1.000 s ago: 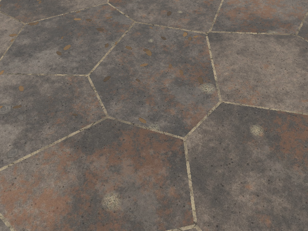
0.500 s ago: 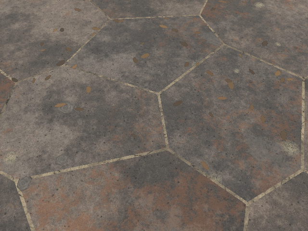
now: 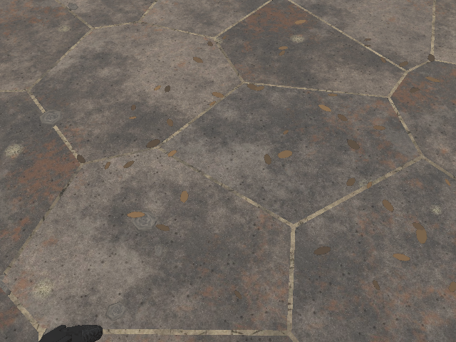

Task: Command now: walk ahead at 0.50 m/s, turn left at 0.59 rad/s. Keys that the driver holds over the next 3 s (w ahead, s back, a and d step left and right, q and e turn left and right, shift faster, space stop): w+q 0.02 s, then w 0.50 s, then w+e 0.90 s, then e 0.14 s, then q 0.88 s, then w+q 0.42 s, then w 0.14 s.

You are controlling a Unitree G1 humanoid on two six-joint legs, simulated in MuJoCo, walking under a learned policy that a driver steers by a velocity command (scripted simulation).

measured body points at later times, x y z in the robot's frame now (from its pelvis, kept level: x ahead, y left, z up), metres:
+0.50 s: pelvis +0.26 +0.06 +0.00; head +0.30 +0.07 +0.45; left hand +0.22 +0.34 -0.14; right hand +0.51 -0.15 -0.07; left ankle +0.34 +0.16 -0.72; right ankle +0.11 -0.11 -0.66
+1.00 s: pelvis +0.54 +0.04 -0.01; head +0.58 +0.03 +0.44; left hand +0.76 +0.27 -0.10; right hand +0.54 -0.25 -0.14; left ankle +0.34 +0.17 -0.70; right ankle +0.64 -0.05 -0.73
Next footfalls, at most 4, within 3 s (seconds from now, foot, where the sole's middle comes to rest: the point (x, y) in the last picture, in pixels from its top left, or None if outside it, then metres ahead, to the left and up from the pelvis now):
0.44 left None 0.37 0.17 -0.76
0.98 right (246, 273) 0.68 -0.06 -0.76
1.44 left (199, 195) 0.99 0.09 -0.76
1.82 right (272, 201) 0.95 -0.17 -0.76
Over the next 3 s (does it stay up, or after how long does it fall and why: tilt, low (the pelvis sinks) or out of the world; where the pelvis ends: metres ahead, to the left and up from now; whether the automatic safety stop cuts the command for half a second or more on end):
stays up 1.09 0.03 0.01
